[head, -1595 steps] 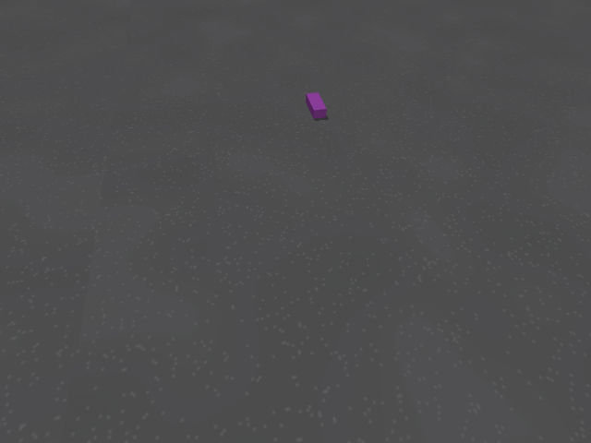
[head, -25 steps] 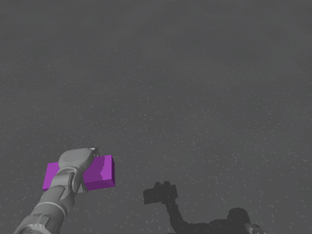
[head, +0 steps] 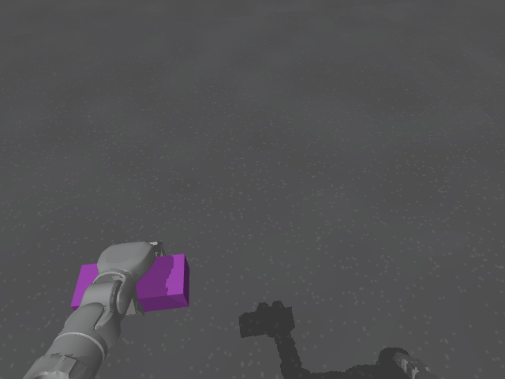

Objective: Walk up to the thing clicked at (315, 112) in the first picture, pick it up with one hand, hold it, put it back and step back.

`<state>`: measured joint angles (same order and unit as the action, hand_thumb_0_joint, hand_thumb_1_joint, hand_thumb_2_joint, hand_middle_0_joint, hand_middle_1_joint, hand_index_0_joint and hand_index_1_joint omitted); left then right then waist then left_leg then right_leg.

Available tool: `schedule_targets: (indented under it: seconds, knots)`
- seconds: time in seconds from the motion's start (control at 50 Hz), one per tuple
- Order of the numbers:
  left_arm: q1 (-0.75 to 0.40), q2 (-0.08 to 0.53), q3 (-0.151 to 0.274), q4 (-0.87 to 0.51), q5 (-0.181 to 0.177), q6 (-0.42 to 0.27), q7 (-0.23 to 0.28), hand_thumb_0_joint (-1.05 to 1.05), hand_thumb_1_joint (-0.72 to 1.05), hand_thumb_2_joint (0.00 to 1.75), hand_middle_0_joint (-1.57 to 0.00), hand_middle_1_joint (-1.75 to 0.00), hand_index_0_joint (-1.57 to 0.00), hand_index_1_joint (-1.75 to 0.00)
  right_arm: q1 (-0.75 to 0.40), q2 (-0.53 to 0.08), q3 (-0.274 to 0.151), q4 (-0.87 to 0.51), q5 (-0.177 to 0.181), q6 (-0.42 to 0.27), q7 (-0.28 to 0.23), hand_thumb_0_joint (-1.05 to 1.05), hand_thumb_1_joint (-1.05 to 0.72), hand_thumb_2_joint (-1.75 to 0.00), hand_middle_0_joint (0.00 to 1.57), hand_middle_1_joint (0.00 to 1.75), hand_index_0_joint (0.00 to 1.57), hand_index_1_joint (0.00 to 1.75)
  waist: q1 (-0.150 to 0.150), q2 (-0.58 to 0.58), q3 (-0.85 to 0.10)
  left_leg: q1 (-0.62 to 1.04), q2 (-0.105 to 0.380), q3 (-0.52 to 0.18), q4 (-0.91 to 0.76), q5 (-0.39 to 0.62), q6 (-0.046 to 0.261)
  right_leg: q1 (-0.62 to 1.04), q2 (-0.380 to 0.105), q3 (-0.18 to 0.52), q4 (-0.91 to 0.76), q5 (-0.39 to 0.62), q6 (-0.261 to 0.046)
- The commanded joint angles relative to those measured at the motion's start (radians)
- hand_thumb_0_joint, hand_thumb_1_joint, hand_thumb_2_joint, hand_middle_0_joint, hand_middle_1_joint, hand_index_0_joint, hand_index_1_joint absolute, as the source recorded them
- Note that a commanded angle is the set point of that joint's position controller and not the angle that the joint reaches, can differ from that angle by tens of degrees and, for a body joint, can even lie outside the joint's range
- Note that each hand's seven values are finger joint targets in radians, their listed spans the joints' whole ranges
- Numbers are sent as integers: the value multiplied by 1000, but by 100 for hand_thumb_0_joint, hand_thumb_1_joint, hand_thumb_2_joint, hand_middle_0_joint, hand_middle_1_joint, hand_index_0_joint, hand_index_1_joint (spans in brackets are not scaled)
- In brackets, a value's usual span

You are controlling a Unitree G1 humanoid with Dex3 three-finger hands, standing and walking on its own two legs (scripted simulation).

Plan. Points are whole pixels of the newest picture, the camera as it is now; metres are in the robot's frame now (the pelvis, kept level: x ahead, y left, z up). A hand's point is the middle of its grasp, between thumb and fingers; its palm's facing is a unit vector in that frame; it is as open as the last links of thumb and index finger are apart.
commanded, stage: hold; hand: left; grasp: from above
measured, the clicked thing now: (135, 285) +0.31 +0.23 -0.07
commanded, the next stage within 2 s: crouch in 0.90 s
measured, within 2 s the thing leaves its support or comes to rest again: neither
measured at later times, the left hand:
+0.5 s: hand (134, 289) +0.28 +0.21 -0.04, palm faces -0.44 -0.08 -0.89, open 10.9 cm
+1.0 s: hand (130, 284) +0.29 +0.22 -0.03, palm faces -0.43 -0.07 -0.90, open 10.9 cm
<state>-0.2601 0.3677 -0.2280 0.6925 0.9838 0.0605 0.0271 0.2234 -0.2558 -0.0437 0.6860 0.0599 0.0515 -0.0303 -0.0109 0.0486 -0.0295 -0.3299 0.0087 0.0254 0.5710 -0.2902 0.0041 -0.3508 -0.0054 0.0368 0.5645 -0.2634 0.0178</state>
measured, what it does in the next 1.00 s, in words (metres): stands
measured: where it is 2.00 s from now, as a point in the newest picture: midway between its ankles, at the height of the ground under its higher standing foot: outside the picture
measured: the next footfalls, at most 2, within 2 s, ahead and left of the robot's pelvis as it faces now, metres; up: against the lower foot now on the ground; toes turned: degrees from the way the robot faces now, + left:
none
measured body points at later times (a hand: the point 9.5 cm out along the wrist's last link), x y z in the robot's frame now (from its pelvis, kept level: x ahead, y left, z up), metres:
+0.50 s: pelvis -0.01 +0.00 +0.00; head +0.00 -0.03 +0.45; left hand +0.30 +0.22 +0.02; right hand +0.14 -0.25 -0.11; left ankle +0.00 +0.12 -0.73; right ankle +0.02 -0.13 -0.73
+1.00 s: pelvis +0.00 +0.00 +0.01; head +0.01 -0.02 +0.46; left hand +0.31 +0.22 +0.02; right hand +0.14 -0.25 -0.11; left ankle +0.00 +0.12 -0.73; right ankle +0.02 -0.13 -0.73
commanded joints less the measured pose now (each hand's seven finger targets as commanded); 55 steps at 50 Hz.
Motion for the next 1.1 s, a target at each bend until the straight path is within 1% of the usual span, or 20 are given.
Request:
schedule_targets:
  seconds: [0.0, 0.14, 0.24, 0.26, 0.32, 0.34, 0.46, 0.5, 0.64, 0.68, 0.72, 0.76, 0.8, 0.86, 0.88, 0.92, 0.96, 0.98, 1.0, 1.08]
  knots:
    - [-331, 208, 102, -192, 3, 2, 41, 0, 54, 101, -89, -95, -90, -93, -67, -136, -38, -132, -1, -46, -7, 0, -89, -90, 20, 30, 20, 30, 2, -23, -231, 112, -19, -3, -93, 196, 6, 86, 39, -20, -92, 148, -28]
    - [-332, 212, 102, -245, 0, 1, 25, 0, 55, 103, -90, -95, -91, -94, -80, -131, -34, -135, 2, -41, -10, 0, -90, -90, 20, 30, 20, 30, 5, -32, -254, 138, -22, 2, -96, 245, 11, 114, 35, -20, -99, 201, -23]
    - [-324, 218, 107, -266, 0, -1, 13, 0, 55, 101, -89, -95, -91, -94, -99, -127, -30, -142, 5, -38, -14, 0, -90, -90, 20, 30, 20, 30, 14, -22, -241, 154, -23, 6, -111, 232, 11, 113, 33, -21, -115, 185, -24]
    - [-324, 205, 92, -259, -1, -1, 11, 0, 54, 101, -89, -96, -90, -94, -96, -130, -29, -144, 4, -39, -14, 0, -90, -90, 20, 30, 20, 30, 2, -40, -228, 152, -23, 3, -114, 220, 11, 112, 35, -21, -118, 173, -24]
    - [-298, 214, 110, -273, -4, 1, 9, 0, 55, 100, -88, -97, -90, -95, -114, -125, -25, -152, 7, -38, -14, 0, -89, -90, 20, 30, 20, 30, 24, -32, -214, 143, -25, 4, -128, 190, 11, 115, 32, -23, -131, 140, -25]
    - [-289, 190, 84, -261, -3, 6, 4, 0, 55, 99, -88, -97, -90, -94, -116, -122, -23, -155, 8, -37, -13, 0, -90, -90, 20, 30, 20, 30, 13, -41, -204, 144, -26, 6, -129, 183, 13, 116, 30, -21, -135, 135, -24]
    - [-300, 226, 113, -280, -2, 2, -5, 0, 53, 101, -87, -95, -89, -93, -118, -125, -23, -152, 8, -33, -16, 0, -90, -90, 20, 30, 20, 30, 22, -32, -219, 159, -26, 8, -133, 193, 14, 129, 28, -19, -140, 145, -23]
    - [-327, 212, 96, -277, 3, -2, -7, 0, 53, 102, -87, -98, -89, -96, -115, -123, -22, -149, 8, -33, -17, 0, -90, -90, 20, 30, 20, 30, 11, -40, -221, 167, -23, 2, -134, 219, 12, 127, 32, -21, -132, 167, -25]
    - [-319, 208, 103, -267, 3, -2, 12, 0, 51, 104, -86, -97, -88, -96, -114, -123, -23, -147, 6, -31, -17, 0, -90, -90, 20, 30, 20, 30, 15, -14, -218, 172, -21, 3, -144, 198, 7, 120, 33, -25, -140, 145, -29]
    - [-322, 199, 92, -239, 8, 0, 17, 0, 51, 104, -87, -97, -88, -95, -114, -124, -24, -143, 7, -32, -17, 0, -90, -90, 20, 30, 20, 30, 4, -38, -212, 169, -22, 0, -142, 206, 8, 116, 33, -25, -138, 154, -28]
    - [-325, 227, 118, -258, 15, -4, 22, 0, 51, 105, -88, -96, -89, -95, -113, -123, -26, -141, 6, -31, -17, 0, -90, -90, 20, 30, 20, 30, 17, -20, -227, 168, -26, 3, -140, 215, 9, 133, 29, -25, -139, 163, -29]
    - [-355, 211, 95, -264, 14, -6, 21, 0, 52, 105, -87, -97, -89, -96, -107, -125, -29, -136, 5, -31, -16, 0, -90, -90, 20, 30, 20, 30, 10, -6, -248, 187, -19, -1, -137, 244, 4, 130, 35, -26, -128, 185, -32]
    - [-360, 222, 106, -261, 7, -6, 24, 0, 54, 107, -90, -97, -91, -96, -105, -129, -31, -134, 4, -31, -17, 0, -90, -90, 20, 30, 20, 30, 10, -14, -245, 191, -17, -4, -137, 249, 4, 132, 36, -29, -133, 190, -30]
    - [-321, 212, 113, -240, 2, 0, 29, 0, 52, 105, -88, -98, -89, -97, -102, -127, -31, -134, 4, -33, -15, 0, -90, -90, 20, 30, 20, 30, 21, -11, -243, 185, -17, -3, -140, 258, 2, 147, 36, -33, -136, 195, -32]
    - [-297, 188, 90, -226, 1, 2, 27, 0, 52, 105, -88, -98, -89, -97, -101, -128, -30, -138, 4, -33, -14, 0, -90, -90, 20, 30, 20, 30, 18, -27, -224, 177, -14, -7, -143, 254, 2, 139, 38, -35, -134, 192, -32]
    - [-310, 215, 108, -237, -2, 0, 20, 0, 54, 104, -89, -96, -91, -95, -100, -130, -32, -139, 6, -32, -16, 0, -89, -90, 20, 30, 20, 30, 19, -24, -230, 173, -16, -2, -143, 257, 4, 146, 35, -33, -140, 198, -31]
    - [-295, 197, 88, -235, -2, -1, 6, 0, 53, 105, -89, -96, -90, -95, -106, -123, -31, -143, 7, -30, -16, 0, -90, -90, 20, 30, 20, 30, 17, -35, -218, 171, -19, 0, -144, 258, 7, 144, 34, -32, -140, 201, -30]
    - [-299, 217, 107, -247, -3, -2, 3, 0, 60, 97, -92, -97, -95, -93, -102, -128, -32, -146, 9, -29, -16, 0, -91, -91, 20, 30, 20, 30, 24, -36, -221, 172, -20, -1, -144, 257, 7, 153, 33, -30, -143, 199, -29]
    - [-285, 211, 98, -257, -3, -4, -1, 0, 52, 95, -84, -91, -87, -88, -107, -126, -31, -148, 10, -29, -18, 0, -87, -89, 20, 30, 20, 30, 27, -27, -220, 175, -19, -2, -146, 259, 5, 147, 34, -31, -140, 198, -31]
    - [-235, 192, 100, -209, 4, -14, 11, 0, 47, 93, -84, -87, -85, -85, -94, -128, -29, -148, 8, -27, -18, 0, -88, -90, 20, 30, 20, 30, 14, -60, -177, 156, -19, 1, -144, 245, 7, 125, 35, -32, -143, 185, -31]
